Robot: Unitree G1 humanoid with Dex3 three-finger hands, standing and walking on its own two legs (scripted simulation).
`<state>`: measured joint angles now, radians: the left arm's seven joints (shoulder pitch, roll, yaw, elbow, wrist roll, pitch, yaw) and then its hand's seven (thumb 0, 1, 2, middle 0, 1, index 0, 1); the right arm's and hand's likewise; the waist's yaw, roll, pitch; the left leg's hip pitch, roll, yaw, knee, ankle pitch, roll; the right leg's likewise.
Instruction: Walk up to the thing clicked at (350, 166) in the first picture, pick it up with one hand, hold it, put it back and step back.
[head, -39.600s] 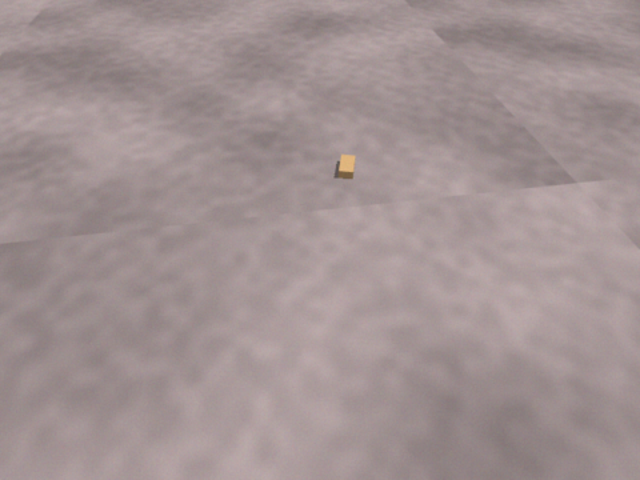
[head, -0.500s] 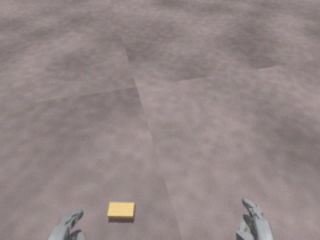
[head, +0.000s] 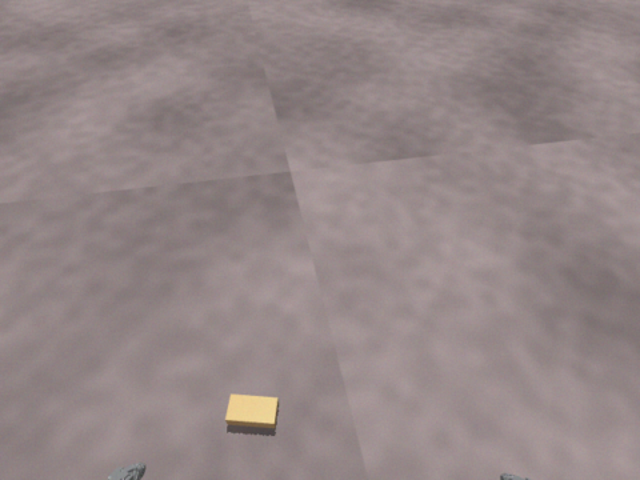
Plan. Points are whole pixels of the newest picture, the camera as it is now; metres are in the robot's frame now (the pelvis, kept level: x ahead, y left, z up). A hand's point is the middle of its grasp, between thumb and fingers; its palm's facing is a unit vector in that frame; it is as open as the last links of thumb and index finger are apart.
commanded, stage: stand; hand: left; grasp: from above
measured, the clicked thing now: (252, 411) +0.45 +0.20 -0.73
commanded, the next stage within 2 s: none
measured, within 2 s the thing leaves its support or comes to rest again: neither
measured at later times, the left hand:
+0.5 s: hand out of the picture +0.03 +0.25 -0.14, palm faces +0.04 -0.95 -0.32, open 7.4 cm
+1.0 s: hand out of the picture +0.05 +0.24 -0.14, palm faces +0.01 -0.95 -0.32, open 7.4 cm
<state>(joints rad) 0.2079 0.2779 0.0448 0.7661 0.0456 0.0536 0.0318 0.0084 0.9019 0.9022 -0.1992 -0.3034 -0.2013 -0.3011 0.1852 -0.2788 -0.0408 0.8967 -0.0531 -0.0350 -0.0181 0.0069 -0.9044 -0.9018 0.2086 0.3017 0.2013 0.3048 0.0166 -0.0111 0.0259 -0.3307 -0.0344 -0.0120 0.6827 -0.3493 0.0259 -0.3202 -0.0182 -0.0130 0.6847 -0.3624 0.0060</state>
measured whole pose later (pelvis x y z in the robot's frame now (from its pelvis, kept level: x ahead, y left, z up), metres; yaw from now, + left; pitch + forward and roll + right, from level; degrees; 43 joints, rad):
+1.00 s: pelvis +0.00 +0.00 +0.03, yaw +0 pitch -4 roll +0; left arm 0.13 0.29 0.03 1.16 0.03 0.00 0.02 0.00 0.90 0.90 -0.20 -0.30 -0.20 -0.30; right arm 0.13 -0.31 -0.02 1.14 -0.02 -0.01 -0.02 0.00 -0.91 -0.90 0.21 0.30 0.20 0.30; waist 0.00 0.01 0.06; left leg -0.10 -0.03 -0.02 0.32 -0.17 0.02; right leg -0.09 -0.02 -0.02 0.33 -0.18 0.01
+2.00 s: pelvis +0.02 -0.02 +0.03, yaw +0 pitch -2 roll +0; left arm 0.10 0.32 0.02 1.14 0.02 -0.01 0.00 0.00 0.90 0.90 -0.20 -0.30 -0.20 -0.30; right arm 0.11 -0.33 -0.01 1.15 -0.01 -0.02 -0.01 0.00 -0.91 -0.90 0.21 0.30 0.20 0.30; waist 0.00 0.01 0.05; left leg -0.08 -0.01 -0.02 0.29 -0.18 0.00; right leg -0.08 0.01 -0.02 0.31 -0.19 -0.01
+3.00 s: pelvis -0.12 +0.02 +0.00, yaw -6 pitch -3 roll -1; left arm 0.15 0.37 0.08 0.87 0.03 0.05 0.00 0.00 0.90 0.90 -0.20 -0.30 -0.20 -0.30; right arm 0.11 -0.37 -0.04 0.86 -0.01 0.03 -0.01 0.00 -0.90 -0.90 0.21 0.30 0.20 0.31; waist -0.01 0.02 0.20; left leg -0.37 0.04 0.05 0.68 -0.26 0.02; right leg -0.24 0.05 0.05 0.65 -0.36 -0.01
